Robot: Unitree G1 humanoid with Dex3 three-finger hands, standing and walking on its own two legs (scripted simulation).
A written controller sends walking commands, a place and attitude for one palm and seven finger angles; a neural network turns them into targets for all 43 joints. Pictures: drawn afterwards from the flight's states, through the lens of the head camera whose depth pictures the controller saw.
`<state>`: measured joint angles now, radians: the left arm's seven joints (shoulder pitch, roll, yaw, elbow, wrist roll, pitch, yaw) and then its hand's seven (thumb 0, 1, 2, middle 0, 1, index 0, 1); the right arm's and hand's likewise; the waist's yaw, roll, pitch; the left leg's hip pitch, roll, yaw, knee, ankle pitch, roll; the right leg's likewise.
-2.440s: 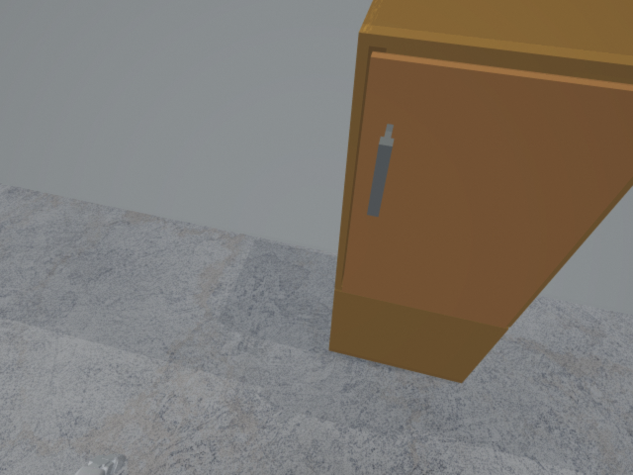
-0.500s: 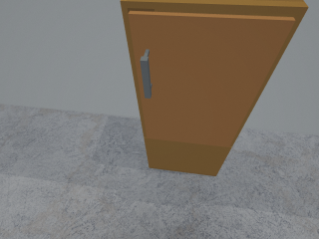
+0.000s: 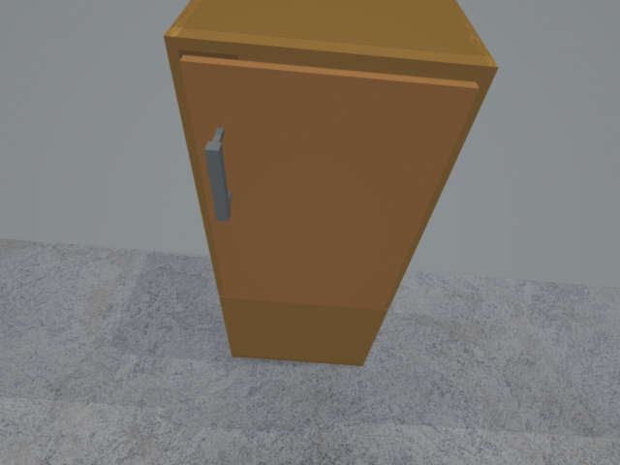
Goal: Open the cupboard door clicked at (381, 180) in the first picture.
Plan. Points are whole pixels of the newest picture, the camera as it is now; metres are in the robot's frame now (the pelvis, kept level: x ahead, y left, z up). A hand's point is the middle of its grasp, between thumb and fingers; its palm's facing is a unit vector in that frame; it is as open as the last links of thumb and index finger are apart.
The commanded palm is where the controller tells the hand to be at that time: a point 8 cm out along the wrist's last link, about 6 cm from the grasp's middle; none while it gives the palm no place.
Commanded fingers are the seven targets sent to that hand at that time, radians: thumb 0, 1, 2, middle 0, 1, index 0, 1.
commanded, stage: come to a stop and stand still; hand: left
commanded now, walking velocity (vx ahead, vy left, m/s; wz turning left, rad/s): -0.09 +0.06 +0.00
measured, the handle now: (221, 176) +0.51 +0.18 +0.07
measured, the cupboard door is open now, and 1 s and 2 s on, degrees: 0 0 0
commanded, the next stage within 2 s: look again from close up in 1.06 s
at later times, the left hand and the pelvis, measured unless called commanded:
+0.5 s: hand out of the picture +0.03 +0.25 -0.16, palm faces +0.06 -0.97 -0.25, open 7.4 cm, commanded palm none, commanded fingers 0.00 0.90 0.90 -0.20 -0.30 -0.20 -0.30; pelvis -0.02 +0.04 +0.00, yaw +2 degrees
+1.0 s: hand out of the picture -0.03 +0.33 -0.17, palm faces +0.04 -0.96 -0.28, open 7.4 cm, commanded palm none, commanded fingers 0.00 0.90 0.90 -0.20 -0.30 -0.20 -0.30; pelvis -0.04 +0.10 +0.01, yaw +2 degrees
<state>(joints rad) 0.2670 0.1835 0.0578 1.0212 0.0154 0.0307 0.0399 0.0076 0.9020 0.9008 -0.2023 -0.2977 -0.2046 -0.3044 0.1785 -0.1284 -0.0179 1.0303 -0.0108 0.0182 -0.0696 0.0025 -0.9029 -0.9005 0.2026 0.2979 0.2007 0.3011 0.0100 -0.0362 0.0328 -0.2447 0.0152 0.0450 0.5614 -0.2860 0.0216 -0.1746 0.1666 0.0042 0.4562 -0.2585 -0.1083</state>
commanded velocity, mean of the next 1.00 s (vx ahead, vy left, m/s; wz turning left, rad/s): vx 0.00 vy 0.00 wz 0.00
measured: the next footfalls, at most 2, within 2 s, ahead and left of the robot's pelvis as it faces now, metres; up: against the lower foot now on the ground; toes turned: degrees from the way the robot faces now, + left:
none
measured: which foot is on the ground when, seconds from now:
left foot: down 0.00-1.00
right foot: down 0.00-1.00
